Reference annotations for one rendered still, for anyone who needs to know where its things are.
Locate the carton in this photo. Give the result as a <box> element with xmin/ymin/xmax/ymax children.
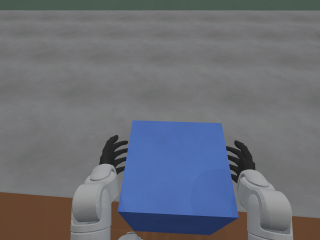
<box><xmin>117</xmin><ymin>120</ymin><xmax>239</xmax><ymax>235</ymax></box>

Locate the robot left forearm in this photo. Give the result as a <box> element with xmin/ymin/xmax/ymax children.
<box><xmin>70</xmin><ymin>163</ymin><xmax>119</xmax><ymax>240</ymax></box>

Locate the robot right hand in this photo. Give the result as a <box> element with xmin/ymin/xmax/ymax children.
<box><xmin>226</xmin><ymin>140</ymin><xmax>256</xmax><ymax>183</ymax></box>

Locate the robot right forearm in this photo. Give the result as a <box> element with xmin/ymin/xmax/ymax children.
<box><xmin>236</xmin><ymin>169</ymin><xmax>294</xmax><ymax>240</ymax></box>

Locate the robot left hand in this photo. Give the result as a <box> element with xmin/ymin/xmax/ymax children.
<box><xmin>99</xmin><ymin>135</ymin><xmax>128</xmax><ymax>175</ymax></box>

